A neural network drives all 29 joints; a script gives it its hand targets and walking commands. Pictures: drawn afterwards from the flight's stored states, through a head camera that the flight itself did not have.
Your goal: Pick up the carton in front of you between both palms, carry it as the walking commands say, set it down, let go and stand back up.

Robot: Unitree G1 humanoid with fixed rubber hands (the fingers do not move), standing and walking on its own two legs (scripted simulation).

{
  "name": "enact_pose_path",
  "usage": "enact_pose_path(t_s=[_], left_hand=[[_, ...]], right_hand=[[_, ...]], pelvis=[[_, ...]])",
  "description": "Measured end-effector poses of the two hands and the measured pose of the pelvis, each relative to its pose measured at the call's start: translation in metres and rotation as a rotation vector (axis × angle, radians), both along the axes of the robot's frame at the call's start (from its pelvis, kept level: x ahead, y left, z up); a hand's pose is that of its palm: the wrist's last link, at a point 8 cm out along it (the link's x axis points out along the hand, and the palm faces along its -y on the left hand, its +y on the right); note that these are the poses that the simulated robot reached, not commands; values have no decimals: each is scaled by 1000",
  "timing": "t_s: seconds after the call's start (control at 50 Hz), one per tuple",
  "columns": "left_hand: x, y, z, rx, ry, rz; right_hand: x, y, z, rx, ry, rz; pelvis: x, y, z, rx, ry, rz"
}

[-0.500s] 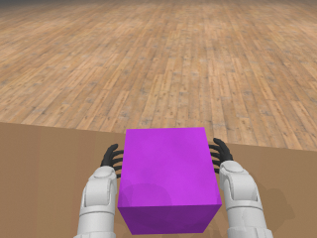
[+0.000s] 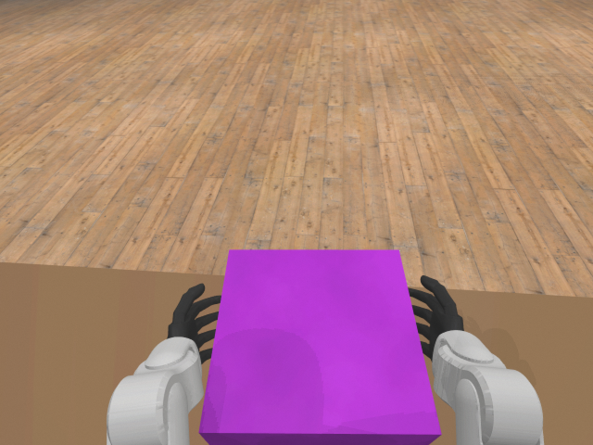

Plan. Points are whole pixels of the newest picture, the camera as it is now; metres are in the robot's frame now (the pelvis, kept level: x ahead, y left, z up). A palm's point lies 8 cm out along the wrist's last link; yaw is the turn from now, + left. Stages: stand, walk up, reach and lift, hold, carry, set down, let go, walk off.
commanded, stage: carry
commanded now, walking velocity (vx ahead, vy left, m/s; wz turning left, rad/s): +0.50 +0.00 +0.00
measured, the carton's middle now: (313, 368) +0.24 +0.00 +0.01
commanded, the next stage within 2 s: none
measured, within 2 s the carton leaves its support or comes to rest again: neither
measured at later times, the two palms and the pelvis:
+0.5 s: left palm (247, 193) +0.52 +0.10 +0.09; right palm (413, 178) +0.55 -0.20 +0.08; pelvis +0.31 -0.07 +0.01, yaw +3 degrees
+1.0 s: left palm (249, 95) +0.95 +0.13 +0.07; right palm (364, 90) +0.94 -0.17 +0.08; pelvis +0.62 +0.00 -0.01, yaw +0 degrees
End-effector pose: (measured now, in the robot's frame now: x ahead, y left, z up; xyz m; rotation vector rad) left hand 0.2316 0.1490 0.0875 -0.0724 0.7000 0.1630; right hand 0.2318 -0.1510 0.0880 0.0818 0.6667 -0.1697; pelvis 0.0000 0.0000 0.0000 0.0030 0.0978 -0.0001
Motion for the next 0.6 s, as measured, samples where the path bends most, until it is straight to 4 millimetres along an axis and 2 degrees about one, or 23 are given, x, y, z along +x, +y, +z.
enact_pose_path(t_s=[0.06, 0.14, 0.24, 0.28, 0.34, 0.44, 0.52, 0.6], left_hand=[[37, -10, 3, -7, -7, -24], [87, -23, -1, -9, -24, -23], [156, -41, -17, 10, -55, 10], [180, -46, -24, 25, -35, 28], [204, -47, -27, 27, 24, 66], [250, -47, -12, 38, 34, 106], [302, -49, 1, 41, -3, 93], [364, -49, 9, 40, -50, 55]], right_hand=[[30, -10, 4, 2, -6, -32], [82, -23, 3, 7, -23, -36], [161, -41, -18, 27, -54, -4], [191, -46, -27, 35, -35, 18], [228, -47, -29, 29, 24, 60], [286, -45, -17, 25, 32, 117], [332, -47, -4, 15, -7, 108], [384, -48, 4, 10, -53, 72]], pelvis=[[33, -4, 3, -9, -1, 3], [84, -17, -3, -10, -12, 3], [161, -42, -27, -12, -40, 23], [185, -51, -30, -22, -39, 35], [215, -60, -19, -6, -31, 55], [269, -68, 1, 21, -20, 57], [320, -67, 8, 32, -17, 48], [373, -60, 5, 27, -24, 37]])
